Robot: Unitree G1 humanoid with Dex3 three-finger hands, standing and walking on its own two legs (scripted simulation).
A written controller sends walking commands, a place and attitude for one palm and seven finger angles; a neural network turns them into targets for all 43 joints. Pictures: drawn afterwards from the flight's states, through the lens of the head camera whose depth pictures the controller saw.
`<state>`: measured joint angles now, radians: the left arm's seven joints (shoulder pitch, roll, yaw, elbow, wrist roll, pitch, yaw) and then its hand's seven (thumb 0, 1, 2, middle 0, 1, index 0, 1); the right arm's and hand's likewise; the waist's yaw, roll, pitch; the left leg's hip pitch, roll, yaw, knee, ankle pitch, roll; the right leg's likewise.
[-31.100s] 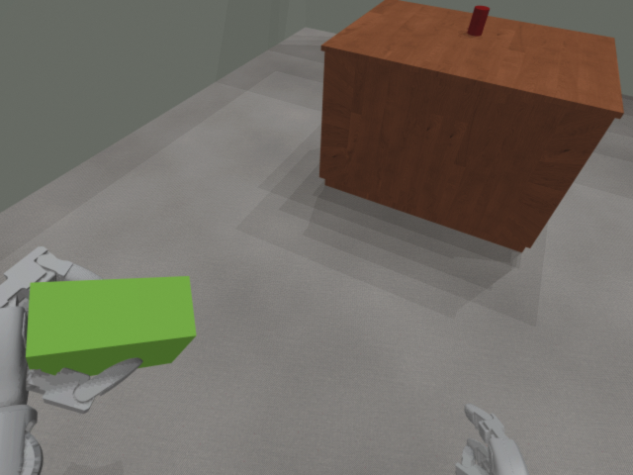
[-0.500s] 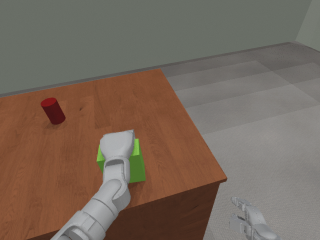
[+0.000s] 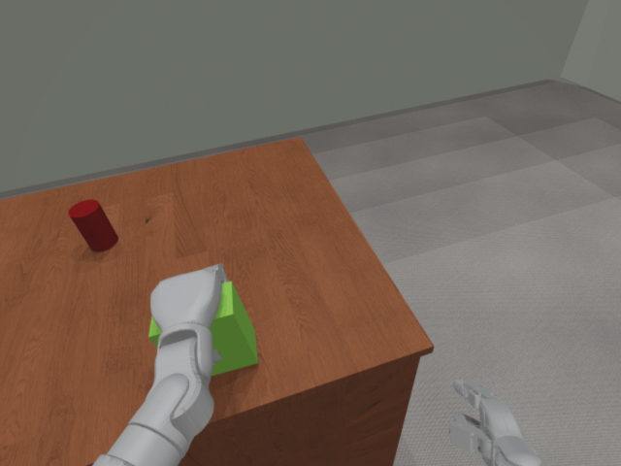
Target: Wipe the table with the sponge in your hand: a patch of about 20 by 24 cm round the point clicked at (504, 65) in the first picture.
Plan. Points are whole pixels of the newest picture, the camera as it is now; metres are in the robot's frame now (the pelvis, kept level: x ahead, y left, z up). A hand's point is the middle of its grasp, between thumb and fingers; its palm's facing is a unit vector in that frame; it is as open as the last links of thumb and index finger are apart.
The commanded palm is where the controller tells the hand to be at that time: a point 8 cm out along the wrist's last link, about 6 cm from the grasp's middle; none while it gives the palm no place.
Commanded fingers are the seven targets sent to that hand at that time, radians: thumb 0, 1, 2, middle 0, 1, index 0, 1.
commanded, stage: slide back across to the middle lane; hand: left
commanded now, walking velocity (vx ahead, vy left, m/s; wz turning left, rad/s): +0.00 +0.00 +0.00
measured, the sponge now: (213, 341) +0.29 +0.19 -0.01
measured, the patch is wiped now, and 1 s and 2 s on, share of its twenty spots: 1.00 1.00 1.00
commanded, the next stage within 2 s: wipe forward along the middle lane in 0.10 s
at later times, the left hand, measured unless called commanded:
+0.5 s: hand (169, 317) +0.30 +0.25 +0.04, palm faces -0.04 -0.07 -1.00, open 10.2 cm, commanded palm +0.28 +0.25 +0.07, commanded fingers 0.00 0.10 1.30 -1.20 -1.60 -1.20 -1.60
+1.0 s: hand (170, 291) +0.35 +0.27 +0.04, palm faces -0.06 -0.02 -1.00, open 10.2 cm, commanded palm +0.33 +0.26 +0.07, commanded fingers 0.00 0.10 1.30 -1.20 -1.60 -1.20 -1.60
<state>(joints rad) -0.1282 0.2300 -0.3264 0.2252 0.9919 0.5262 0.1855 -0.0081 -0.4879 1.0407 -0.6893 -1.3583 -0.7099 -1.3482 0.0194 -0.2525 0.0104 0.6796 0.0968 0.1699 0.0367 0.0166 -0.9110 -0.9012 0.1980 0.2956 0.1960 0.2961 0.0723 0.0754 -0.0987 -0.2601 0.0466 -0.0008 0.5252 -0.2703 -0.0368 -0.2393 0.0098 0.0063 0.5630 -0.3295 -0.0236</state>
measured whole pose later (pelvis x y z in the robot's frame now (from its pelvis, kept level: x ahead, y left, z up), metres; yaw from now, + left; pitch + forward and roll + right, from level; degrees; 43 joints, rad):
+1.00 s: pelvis -0.02 +0.01 -0.01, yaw +2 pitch +6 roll +0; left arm -0.48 0.33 -0.19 0.69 1.01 0.34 0.18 -0.01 -0.51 1.04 -0.72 -1.34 -0.74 -1.33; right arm 0.14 -0.27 -0.01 0.73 0.09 0.14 -0.04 0.01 -0.91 -0.90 0.20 0.30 0.20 0.30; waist 0.03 0.06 -0.11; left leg -0.45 0.03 -0.03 0.60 -0.26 -0.03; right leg -0.40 0.00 -0.02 0.60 -0.31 -0.01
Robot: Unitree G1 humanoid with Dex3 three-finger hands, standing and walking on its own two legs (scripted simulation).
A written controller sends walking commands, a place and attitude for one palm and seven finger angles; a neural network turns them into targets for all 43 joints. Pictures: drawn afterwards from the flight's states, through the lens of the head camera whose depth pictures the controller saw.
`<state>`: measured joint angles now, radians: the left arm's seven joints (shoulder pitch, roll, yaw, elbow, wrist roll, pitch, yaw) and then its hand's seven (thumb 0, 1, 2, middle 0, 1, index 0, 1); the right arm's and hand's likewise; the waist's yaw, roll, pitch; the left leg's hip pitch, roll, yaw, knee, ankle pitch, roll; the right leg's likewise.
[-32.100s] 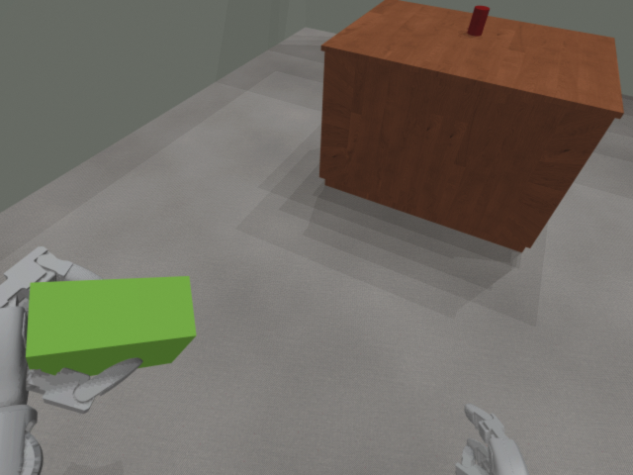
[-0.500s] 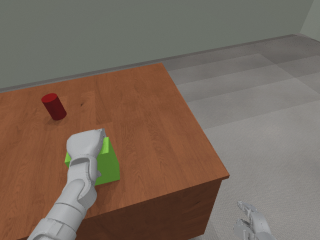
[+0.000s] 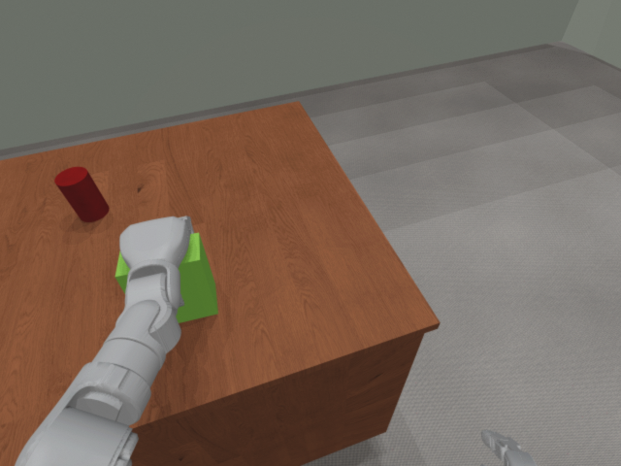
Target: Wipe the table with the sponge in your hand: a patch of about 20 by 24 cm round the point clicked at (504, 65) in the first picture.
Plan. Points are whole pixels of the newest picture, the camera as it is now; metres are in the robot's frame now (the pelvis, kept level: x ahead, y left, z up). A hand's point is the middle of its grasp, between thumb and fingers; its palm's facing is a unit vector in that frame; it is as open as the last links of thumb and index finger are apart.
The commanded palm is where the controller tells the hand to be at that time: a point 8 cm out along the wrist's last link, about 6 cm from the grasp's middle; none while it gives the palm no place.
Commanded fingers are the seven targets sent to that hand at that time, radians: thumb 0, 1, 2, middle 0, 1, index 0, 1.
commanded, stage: wipe forward along the middle lane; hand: left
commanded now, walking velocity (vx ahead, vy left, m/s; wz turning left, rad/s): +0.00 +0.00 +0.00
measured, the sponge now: (175, 291) +0.36 +0.25 -0.01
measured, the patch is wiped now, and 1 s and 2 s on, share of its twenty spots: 1.00 1.00 1.00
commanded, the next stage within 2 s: slide back across to the first lane in 0.82 s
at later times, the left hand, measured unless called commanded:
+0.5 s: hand (168, 239) +0.42 +0.27 +0.05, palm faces -0.10 +0.01 -0.99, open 10.2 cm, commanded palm +0.41 +0.26 +0.08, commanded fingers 0.00 0.10 1.30 -1.20 -1.60 -1.20 -1.60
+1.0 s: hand (168, 217) +0.47 +0.28 +0.05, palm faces -0.11 +0.00 -0.99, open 10.1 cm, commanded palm +0.44 +0.29 +0.08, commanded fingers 0.00 0.10 1.30 -1.20 -1.60 -1.20 -1.60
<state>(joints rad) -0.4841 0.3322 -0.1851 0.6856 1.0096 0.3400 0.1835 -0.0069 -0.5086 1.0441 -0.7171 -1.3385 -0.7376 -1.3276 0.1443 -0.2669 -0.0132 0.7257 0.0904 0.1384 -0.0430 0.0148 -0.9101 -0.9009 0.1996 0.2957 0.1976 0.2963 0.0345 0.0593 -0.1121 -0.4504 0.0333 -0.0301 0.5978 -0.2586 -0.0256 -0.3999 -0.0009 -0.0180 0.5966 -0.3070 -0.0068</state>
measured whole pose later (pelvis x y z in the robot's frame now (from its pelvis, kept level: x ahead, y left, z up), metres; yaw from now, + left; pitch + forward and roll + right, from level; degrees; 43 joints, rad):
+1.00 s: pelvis +0.01 +0.01 -0.01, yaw -2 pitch +15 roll -2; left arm -0.84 0.49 -0.05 1.11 1.05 0.23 0.21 0.01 -0.52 1.05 -0.73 -1.33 -0.75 -1.32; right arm 0.24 -0.26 -0.02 0.76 0.07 0.13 -0.01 0.01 -0.91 -0.90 0.20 0.30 0.20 0.30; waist -0.07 0.04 -0.14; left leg -0.63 0.05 -0.02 0.66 -0.29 -0.02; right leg -0.57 0.02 0.00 0.61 -0.30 0.01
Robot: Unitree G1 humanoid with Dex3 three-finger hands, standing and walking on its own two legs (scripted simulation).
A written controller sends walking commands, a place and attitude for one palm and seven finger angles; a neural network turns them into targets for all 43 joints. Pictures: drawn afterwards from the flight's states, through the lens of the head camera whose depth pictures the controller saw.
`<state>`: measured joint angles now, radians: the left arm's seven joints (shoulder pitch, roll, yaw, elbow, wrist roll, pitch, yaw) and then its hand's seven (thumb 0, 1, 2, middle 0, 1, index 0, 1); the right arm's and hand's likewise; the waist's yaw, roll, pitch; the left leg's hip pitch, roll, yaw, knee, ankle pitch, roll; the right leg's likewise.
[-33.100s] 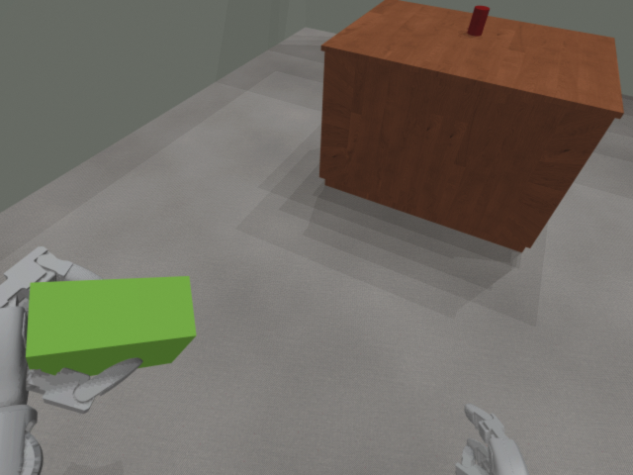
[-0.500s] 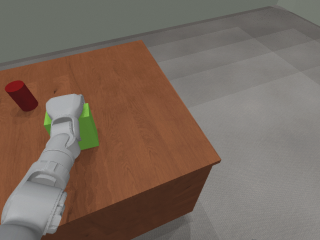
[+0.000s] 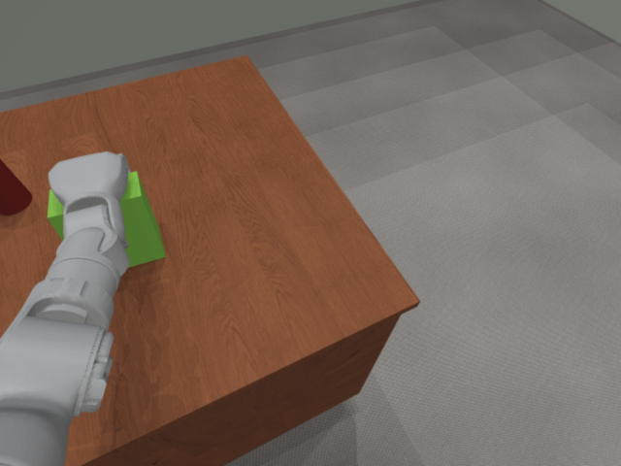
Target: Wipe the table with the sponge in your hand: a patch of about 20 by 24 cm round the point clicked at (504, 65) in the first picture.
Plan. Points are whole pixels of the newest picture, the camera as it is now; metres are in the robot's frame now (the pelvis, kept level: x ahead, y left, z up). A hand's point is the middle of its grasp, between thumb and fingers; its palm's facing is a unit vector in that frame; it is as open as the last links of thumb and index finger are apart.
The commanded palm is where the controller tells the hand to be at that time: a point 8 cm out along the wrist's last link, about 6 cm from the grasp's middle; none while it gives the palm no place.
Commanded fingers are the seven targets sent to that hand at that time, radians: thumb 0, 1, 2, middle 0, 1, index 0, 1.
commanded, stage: slide back across to the first lane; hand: left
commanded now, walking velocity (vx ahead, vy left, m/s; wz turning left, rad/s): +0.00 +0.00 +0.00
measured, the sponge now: (117, 236) +0.44 +0.29 +0.00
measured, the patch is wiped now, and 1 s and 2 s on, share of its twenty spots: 1.00 1.00 1.00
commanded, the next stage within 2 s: wipe back along the first lane in 0.56 s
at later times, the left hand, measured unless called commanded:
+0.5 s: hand (63, 221) +0.43 +0.33 +0.06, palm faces -0.10 -0.03 -0.99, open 10.2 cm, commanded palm +0.40 +0.34 +0.10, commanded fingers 0.00 0.10 1.30 -1.20 -1.60 -1.20 -1.60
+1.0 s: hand (34, 251) +0.38 +0.36 +0.05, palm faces -0.08 -0.01 -1.00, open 10.2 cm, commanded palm +0.35 +0.34 +0.09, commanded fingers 0.00 0.10 1.30 -1.20 -1.60 -1.20 -1.60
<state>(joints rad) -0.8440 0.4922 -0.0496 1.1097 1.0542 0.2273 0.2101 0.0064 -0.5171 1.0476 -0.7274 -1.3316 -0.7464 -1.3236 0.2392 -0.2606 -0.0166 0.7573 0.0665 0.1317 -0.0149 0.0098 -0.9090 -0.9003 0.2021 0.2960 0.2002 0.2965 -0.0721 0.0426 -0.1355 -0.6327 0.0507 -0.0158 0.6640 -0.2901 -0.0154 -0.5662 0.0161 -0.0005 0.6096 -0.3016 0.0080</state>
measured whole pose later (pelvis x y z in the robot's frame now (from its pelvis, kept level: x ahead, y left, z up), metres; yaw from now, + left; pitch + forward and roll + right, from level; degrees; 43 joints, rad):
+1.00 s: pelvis +0.02 +0.02 +0.01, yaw +1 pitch +10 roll -2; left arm -0.45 0.54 0.01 0.70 1.01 0.15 0.16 0.00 -0.50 1.05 -0.71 -1.34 -0.73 -1.34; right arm 0.20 -0.27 -0.04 0.72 0.08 0.15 0.00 0.01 -0.91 -0.90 0.20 0.30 0.20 0.30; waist 0.01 0.04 -0.11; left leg -0.47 0.02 -0.02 0.61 -0.31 0.01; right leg -0.38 -0.01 -0.01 0.52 -0.30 0.02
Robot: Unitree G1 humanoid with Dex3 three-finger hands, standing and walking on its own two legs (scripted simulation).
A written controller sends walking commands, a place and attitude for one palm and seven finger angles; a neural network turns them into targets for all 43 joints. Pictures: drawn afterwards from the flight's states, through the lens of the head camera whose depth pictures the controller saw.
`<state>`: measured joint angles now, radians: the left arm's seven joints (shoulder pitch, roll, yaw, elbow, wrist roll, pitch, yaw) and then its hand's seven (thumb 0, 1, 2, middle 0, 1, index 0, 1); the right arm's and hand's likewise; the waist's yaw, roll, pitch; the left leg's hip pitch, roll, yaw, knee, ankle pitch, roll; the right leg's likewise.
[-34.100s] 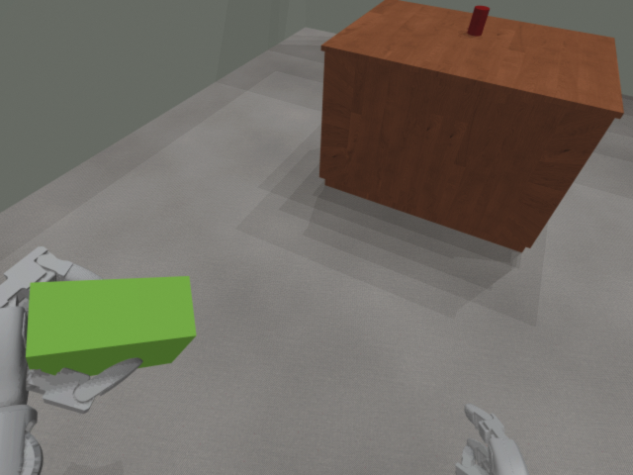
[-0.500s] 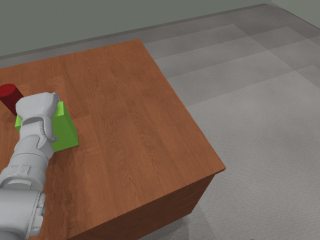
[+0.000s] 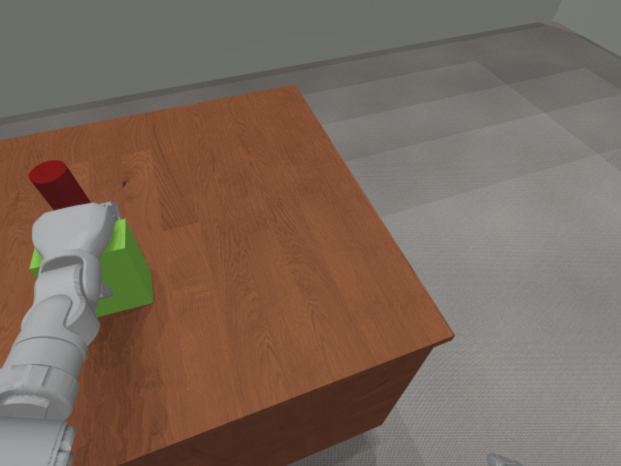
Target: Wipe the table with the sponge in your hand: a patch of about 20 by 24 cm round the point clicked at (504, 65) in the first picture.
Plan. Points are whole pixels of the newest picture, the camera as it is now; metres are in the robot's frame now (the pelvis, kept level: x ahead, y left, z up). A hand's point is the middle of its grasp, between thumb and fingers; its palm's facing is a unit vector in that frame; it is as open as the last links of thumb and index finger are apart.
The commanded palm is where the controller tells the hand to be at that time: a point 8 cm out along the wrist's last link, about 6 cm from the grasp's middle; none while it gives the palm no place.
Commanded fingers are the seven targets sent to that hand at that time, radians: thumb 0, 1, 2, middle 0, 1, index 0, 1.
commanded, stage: wipe back along the first lane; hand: left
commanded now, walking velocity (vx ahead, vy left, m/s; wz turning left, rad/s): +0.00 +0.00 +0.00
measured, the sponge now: (104, 281) +0.36 +0.33 -0.01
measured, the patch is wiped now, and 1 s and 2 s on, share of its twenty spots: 1.00 1.00 1.00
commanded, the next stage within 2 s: lift the sponge slowly off the table in 1.30 s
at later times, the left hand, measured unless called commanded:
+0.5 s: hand (94, 283) +0.32 +0.31 +0.04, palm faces -0.05 -0.02 -1.00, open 10.2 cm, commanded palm +0.29 +0.30 +0.07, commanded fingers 0.00 0.10 1.30 -1.20 -1.60 -1.20 -1.60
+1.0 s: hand (91, 321) +0.27 +0.29 +0.04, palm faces -0.01 -0.05 -1.00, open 10.2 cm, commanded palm +0.24 +0.28 +0.08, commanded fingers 0.00 0.10 1.30 -1.20 -1.60 -1.20 -1.60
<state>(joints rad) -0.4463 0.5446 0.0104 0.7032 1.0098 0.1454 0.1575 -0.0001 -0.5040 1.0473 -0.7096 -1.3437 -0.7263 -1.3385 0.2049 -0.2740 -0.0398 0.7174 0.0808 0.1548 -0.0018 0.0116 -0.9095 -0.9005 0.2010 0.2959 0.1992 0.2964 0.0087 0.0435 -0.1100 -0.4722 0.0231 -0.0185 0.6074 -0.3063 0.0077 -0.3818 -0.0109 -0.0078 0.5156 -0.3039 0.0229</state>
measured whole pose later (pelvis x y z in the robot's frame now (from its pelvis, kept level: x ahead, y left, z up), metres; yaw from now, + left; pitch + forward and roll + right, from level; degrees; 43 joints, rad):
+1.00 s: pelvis +0.00 -0.01 +0.00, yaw +1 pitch +5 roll -1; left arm -0.02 0.44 -0.05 0.20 0.97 0.29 0.16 0.00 -0.49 1.05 -0.69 -1.36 -0.70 -1.35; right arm 0.10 -0.26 -0.01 0.66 0.08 0.10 -0.01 0.01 -0.91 -0.90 0.20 0.30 0.20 0.30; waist 0.07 0.07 -0.09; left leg -0.35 0.02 -0.02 0.58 -0.31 0.00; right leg -0.28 -0.02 -0.01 0.51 -0.32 0.02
